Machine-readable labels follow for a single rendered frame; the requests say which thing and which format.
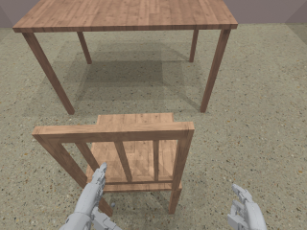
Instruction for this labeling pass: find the robot right hand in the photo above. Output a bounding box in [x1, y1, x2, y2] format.
[227, 183, 268, 230]

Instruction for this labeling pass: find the table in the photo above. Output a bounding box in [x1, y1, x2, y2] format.
[12, 0, 238, 115]

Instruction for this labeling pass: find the robot left hand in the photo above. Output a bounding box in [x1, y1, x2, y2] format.
[74, 162, 122, 230]

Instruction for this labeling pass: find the chair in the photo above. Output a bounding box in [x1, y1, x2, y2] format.
[32, 112, 195, 217]

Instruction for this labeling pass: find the robot left forearm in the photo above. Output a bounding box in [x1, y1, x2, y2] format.
[59, 213, 91, 230]

